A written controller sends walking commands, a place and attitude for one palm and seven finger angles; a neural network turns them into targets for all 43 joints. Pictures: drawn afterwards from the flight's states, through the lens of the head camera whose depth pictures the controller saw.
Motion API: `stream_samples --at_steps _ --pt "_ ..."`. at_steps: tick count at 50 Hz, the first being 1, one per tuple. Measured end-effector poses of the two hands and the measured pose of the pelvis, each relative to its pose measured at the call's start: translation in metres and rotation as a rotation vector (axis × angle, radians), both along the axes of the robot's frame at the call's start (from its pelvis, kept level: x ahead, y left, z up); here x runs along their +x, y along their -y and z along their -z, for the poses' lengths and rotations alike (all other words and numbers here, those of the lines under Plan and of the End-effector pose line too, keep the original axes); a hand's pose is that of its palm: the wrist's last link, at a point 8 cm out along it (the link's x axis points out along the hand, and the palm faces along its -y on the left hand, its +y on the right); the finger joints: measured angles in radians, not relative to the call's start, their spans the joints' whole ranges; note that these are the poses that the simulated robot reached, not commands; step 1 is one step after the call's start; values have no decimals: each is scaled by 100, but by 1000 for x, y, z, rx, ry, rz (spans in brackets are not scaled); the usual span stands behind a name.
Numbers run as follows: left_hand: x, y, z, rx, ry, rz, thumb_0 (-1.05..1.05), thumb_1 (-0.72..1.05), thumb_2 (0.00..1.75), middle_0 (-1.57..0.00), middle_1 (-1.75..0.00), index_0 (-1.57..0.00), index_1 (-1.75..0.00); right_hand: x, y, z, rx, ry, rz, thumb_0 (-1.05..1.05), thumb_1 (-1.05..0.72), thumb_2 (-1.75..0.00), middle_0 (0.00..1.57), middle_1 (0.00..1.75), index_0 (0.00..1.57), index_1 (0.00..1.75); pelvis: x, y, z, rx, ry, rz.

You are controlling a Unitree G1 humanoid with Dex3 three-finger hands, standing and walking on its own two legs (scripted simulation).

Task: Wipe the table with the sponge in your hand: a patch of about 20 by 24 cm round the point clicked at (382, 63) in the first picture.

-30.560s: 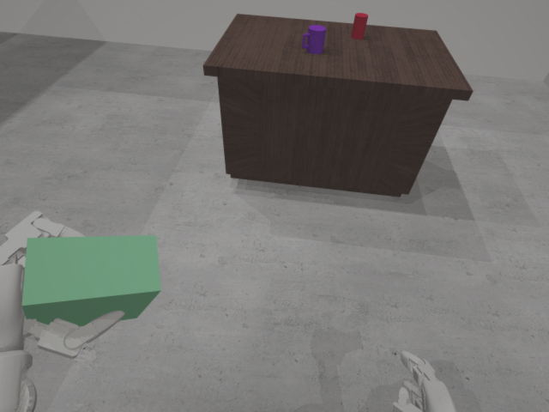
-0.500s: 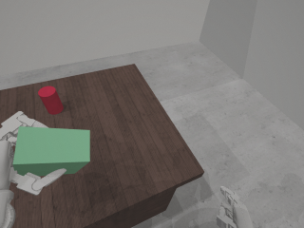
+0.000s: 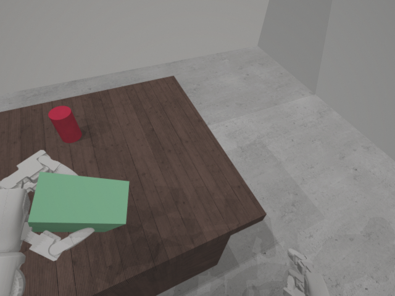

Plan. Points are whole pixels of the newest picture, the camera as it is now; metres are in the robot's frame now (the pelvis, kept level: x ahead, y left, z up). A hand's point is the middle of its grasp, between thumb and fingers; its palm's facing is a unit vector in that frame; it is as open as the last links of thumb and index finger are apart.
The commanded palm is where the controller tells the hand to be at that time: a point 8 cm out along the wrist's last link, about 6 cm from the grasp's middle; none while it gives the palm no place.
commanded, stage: look again from close up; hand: left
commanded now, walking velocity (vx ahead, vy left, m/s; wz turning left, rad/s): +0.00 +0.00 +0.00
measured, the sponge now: (90, 208) +0.22 +0.19 +0.12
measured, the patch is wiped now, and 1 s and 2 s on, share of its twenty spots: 0.00 0.00 0.00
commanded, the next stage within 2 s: turn the palm down, sponge in hand in 0.34 s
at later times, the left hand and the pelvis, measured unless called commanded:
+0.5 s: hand (32, 179) +0.23 +0.27 +0.17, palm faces +0.38 -0.79 -0.49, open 10.3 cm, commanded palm +0.16 +0.28 +0.18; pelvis +0.00 +0.00 +0.00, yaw +2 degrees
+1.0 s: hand (33, 210) +0.20 +0.25 +0.16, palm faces +0.42 -0.58 -0.70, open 10.3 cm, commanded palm +0.16 +0.27 +0.17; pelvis -0.01 -0.06 -0.01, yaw +5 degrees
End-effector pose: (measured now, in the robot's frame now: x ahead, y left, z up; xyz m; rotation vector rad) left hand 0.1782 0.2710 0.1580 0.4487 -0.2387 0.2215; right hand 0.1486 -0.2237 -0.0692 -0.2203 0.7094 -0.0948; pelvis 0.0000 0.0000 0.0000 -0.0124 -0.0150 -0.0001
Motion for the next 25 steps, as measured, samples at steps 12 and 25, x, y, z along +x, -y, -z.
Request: stream_samples --at_steps 12,25 --pt "0 -21 -24 -11 165 -109 -2 -52 104 -70 -133 -73 -132 26 -6 -13 -31 56 -68 1 -90 -90 20 30 21 30 0 1 0 -8 6 -13" --pt "17 -33 -30 145 95 -86 -2 -52 104 -70 -133 -73 -132 30 -15 -9 -36 40 -113 1 -90 -90 20 30 21 30 -2 5 2 -5 -1 -43"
